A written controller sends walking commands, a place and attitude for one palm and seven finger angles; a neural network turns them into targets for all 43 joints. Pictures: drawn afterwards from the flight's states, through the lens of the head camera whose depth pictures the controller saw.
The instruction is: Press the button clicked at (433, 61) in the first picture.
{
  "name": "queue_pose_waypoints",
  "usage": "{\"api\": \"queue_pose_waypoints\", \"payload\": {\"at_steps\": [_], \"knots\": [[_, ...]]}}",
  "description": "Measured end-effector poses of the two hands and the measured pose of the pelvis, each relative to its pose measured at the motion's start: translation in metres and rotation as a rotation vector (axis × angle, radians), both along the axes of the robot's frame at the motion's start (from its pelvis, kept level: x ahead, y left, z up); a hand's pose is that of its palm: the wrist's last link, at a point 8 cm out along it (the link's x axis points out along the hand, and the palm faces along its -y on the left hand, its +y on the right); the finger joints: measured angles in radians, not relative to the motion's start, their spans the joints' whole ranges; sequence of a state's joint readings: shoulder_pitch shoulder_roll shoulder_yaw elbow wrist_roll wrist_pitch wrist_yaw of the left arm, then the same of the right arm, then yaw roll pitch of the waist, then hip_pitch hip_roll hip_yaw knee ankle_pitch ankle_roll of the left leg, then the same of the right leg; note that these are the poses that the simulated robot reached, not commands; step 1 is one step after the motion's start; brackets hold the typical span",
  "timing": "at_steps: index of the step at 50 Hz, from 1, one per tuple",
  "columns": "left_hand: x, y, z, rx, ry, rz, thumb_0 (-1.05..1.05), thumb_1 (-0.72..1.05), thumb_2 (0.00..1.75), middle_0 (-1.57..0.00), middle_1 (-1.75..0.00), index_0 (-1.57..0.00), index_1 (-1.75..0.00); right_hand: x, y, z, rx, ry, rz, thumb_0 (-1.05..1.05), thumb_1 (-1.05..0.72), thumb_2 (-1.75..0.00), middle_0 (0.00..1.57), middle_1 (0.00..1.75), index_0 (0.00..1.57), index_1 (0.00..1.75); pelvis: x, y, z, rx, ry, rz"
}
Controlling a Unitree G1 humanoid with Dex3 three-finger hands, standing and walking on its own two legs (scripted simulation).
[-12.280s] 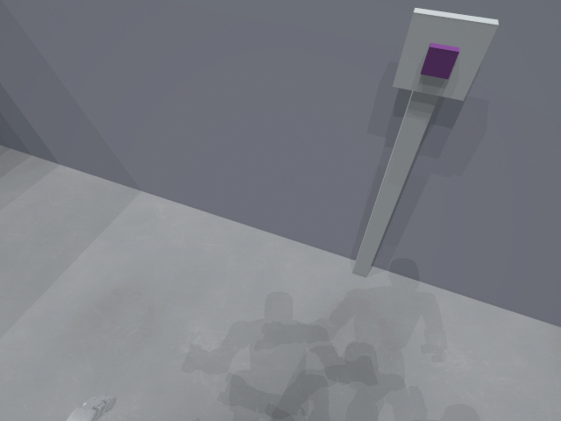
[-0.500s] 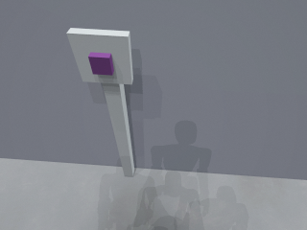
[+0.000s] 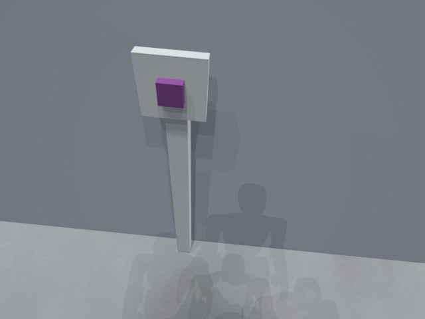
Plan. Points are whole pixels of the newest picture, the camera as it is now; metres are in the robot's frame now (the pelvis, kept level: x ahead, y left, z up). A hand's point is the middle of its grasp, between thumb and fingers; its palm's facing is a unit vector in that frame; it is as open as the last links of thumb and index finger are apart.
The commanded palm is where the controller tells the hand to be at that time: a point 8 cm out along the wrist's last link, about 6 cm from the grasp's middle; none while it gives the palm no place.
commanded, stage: shuffle to correct the standing spot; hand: left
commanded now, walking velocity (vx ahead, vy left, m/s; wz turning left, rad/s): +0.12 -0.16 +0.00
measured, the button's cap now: (171, 92) +0.54 +0.14 +0.16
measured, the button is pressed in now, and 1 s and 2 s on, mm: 0 0 0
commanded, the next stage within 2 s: come to a stop and stand still in 0.30 s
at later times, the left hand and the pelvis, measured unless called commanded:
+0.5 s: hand out of the picture -0.04 +0.10 -0.19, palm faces +0.08 -0.99 -0.08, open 7.4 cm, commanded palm none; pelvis +0.04 -0.04 -0.01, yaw +1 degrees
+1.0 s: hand out of the picture +0.04 +0.13 -0.17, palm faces +0.02 -0.97 -0.22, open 7.4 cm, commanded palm none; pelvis +0.02 -0.06 +0.00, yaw -1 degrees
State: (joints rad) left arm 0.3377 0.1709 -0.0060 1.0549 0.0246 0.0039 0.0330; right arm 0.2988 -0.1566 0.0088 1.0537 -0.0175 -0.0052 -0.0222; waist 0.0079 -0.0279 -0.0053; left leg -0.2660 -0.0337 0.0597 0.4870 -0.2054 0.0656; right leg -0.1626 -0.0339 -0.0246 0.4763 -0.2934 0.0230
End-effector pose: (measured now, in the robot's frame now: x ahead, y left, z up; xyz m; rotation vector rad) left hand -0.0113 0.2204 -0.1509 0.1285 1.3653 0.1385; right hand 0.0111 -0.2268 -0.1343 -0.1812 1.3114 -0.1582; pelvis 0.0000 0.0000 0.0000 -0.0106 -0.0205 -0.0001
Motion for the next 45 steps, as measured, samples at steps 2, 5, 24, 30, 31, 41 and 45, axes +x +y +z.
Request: {"api": "queue_pose_waypoints", "payload": {"at_steps": [2, 5, 24, 30, 31, 41, 45], "knots": [[-0.008, -0.001, 0.0, -0.005, 0.02, 0.001, 0.0, 0.91, 0.9, -0.2, -0.3, -0.2, -0.3, -0.003, 0.0, 0.0, 0.002, 0.008, -0.003, 0.01, -0.92, -0.89, 0.2, 0.3, 0.2, 0.3, -0.001, 0.0, 0.0, 0.002, 0.001, -0.001], [-0.021, -0.005, -0.001, -0.012, 0.058, -0.001, 0.0, 0.91, 0.9, -0.2, -0.3, -0.2, -0.3, -0.009, -0.001, -0.001, 0.005, 0.021, -0.015, 0.01, -0.92, -0.89, 0.2, 0.3, 0.2, 0.3, -0.002, -0.003, 0.0, 0.006, 0.006, -0.006], [-0.042, -0.066, -0.016, -0.09, 0.161, 0.084, 0.0, 0.91, 0.9, -0.2, -0.3, -0.2, -0.3, 0.027, -0.041, -0.001, -0.034, 0.021, -0.006, 0.0, -0.91, -0.9, 0.2, 0.3, 0.2, 0.3, 0.032, -0.041, -0.009, -0.022, 0.027, 0.013], [-0.006, -0.078, -0.014, -0.098, 0.138, 0.05, 0.0, 0.91, 0.9, -0.2, -0.3, -0.2, -0.3, 0.048, -0.041, -0.002, -0.04, -0.001, -0.025, 0.01, -0.94, -0.89, 0.2, 0.3, 0.2, 0.3, 0.045, -0.043, -0.007, 0.011, 0.017, -0.02], [0.002, -0.079, -0.012, -0.094, 0.122, 0.046, 0.0, 0.91, 0.9, -0.2, -0.3, -0.2, -0.3, 0.05, -0.042, -0.002, -0.036, 0.002, -0.027, 0.01, -0.95, -0.89, 0.2, 0.3, 0.2, 0.3, 0.046, -0.044, -0.005, 0.009, 0.018, -0.019], [0.044, -0.057, 0.002, 0.017, 0.017, -0.004, 0.02, 0.93, 0.9, -0.2, -0.3, -0.2, -0.3, 0.051, -0.054, -0.006, -0.003, -0.007, -0.044, 0.01, -0.95, -0.89, 0.2, 0.3, 0.2, 0.3, 0.036, -0.055, -0.002, 0.017, 0.027, -0.023], [0.047, -0.047, 0.006, 0.052, -0.023, -0.006, 0.02, 0.92, 0.9, -0.2, -0.3, -0.2, -0.3, 0.042, -0.056, -0.008, 0.008, -0.002, -0.039, 0.01, -0.94, -0.89, 0.2, 0.3, 0.2, 0.3, 0.027, -0.057, -0.003, 0.017, 0.014, -0.019]]}}
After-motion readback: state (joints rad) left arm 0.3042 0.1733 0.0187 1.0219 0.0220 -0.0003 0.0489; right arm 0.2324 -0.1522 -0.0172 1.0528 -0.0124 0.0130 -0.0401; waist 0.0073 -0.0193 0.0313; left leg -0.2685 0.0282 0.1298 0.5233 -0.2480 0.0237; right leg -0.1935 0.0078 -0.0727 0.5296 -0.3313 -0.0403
